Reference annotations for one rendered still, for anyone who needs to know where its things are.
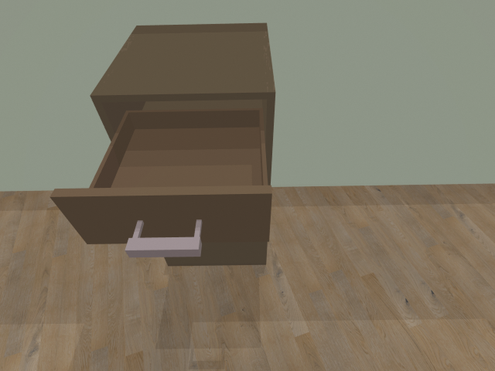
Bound handle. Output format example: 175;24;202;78
125;220;202;257

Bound drawer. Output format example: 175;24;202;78
50;108;272;244

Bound cabinet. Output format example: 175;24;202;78
90;23;275;266

